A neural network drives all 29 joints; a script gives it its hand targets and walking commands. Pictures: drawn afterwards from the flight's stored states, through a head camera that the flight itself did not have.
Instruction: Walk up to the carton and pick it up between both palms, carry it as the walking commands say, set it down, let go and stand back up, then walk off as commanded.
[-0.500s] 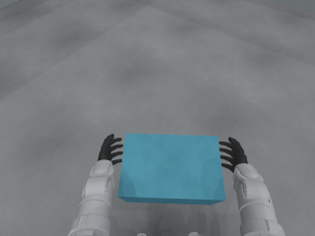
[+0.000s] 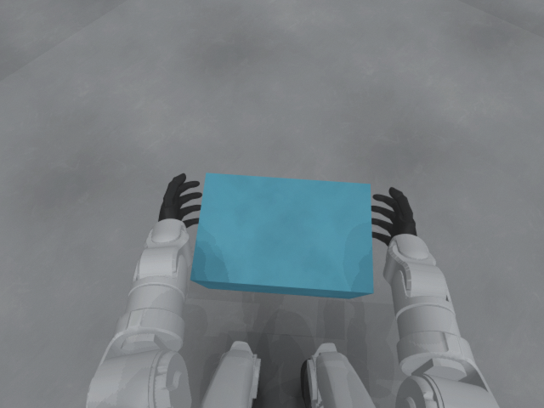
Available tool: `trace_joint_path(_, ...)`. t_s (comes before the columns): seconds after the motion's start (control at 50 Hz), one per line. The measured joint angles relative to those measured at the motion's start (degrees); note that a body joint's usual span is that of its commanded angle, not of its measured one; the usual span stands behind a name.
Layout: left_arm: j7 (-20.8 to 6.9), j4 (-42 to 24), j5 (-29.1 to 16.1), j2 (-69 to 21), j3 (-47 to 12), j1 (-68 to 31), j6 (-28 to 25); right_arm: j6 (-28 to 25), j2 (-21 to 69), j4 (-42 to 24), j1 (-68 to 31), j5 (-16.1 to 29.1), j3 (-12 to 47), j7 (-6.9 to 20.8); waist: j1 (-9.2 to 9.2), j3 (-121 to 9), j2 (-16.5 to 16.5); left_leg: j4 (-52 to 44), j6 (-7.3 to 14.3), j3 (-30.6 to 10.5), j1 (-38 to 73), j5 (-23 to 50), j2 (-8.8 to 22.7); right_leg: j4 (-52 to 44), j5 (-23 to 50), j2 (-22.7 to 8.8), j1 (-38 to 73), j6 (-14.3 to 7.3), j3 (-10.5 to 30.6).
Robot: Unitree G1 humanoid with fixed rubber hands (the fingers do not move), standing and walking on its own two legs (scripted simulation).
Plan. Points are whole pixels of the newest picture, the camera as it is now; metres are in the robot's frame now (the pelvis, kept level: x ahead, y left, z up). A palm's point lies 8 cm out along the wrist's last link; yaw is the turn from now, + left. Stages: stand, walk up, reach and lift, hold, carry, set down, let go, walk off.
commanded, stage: set down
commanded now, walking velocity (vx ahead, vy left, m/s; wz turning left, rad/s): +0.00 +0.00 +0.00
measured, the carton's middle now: (283, 240) +0.40 +0.01 -0.13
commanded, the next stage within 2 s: none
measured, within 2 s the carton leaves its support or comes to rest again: neither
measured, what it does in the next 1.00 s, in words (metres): lowers itself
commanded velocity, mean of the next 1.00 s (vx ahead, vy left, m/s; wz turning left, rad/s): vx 0.00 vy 0.00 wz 0.00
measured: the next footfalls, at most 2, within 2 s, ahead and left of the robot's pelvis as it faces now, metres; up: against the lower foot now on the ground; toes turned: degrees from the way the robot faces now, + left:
none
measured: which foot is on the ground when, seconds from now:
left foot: down 0.00-1.00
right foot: down 0.00-1.00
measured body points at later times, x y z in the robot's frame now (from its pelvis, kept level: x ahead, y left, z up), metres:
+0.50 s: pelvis -0.01 +0.02 -0.08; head +0.19 +0.03 +0.32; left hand +0.43 +0.18 -0.15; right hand +0.41 -0.18 -0.14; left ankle +0.07 +0.11 -0.64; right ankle +0.07 -0.10 -0.64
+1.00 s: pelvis -0.03 +0.01 -0.15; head +0.23 +0.02 +0.22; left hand +0.46 +0.18 -0.24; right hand +0.43 -0.18 -0.24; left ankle +0.07 +0.11 -0.64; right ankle +0.07 -0.10 -0.64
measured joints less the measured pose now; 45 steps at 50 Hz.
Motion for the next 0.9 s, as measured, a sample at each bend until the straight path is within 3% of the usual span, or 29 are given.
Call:
trace_joint_path(0.4, 5.9, 2.2, -4.9, 0.9, -4.6, -5.4, -0.4, -2.1, -6.1, 7.5, -8.1, 4.0, 0.6, 0.4, -1.11, -3.7, 0.5, 15.8, 1.6, 1.4, -19.4, -4.2, -1.8, 15.4, -4.6, -0.1, -18.9, 2.3, 0.9)
trace_joint_path(0.6, 5.2, 3.4, -6.5, 3.3, -5.6, -8.3, -1.8, -3.4, -7.8, 7.9, -10.3, 5.8, 1.7, 2.8, -1.3, -2.8, 0.2, 21.3, 1.5, 2.0, -25.6, -5.9, -2.1, 21.2, -6.3, 0.5, -25.3, 2.5, 1.3)
trace_joint_path(0.9, 5.5, 7.0, -9.8, 6.5, -6.8, -15.2, -4.0, -4.2, -8.5, 7.5, -15.3, 7.2, 2.7, -0.6, -0.52, 0.6, 0.7, 29.6, 0.4, 1.6, -35.0, -7.1, -2.8, 29.8, -7.7, 1.1, -34.8, 2.4, 0.7)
